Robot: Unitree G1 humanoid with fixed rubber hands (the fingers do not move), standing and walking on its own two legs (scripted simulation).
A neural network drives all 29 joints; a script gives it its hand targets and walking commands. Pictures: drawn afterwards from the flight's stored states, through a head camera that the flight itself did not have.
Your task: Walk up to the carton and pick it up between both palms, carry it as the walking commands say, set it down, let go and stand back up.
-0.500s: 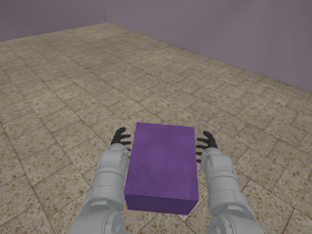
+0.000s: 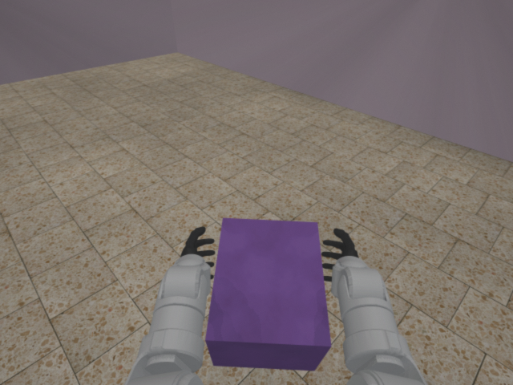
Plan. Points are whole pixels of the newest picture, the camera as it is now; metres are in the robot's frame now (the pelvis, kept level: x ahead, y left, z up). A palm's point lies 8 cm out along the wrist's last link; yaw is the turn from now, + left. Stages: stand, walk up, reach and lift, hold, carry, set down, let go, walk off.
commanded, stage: reach and lift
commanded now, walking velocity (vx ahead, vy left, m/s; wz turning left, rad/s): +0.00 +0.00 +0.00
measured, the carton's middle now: (267, 291) +0.32 +0.00 -0.03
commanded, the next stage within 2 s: hold in 0.20 s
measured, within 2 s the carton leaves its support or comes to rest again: neither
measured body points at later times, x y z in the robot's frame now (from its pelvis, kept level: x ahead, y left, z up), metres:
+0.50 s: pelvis +0.00 +0.00 +0.00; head -0.08 +0.01 +0.44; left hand +0.30 +0.14 +0.05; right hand +0.30 -0.14 +0.05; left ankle +0.05 +0.11 -0.73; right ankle +0.04 -0.11 -0.73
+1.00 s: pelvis +0.00 +0.01 +0.00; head -0.09 +0.01 +0.44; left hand +0.30 +0.14 +0.05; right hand +0.30 -0.14 +0.05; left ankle +0.05 +0.11 -0.73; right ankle +0.04 -0.11 -0.73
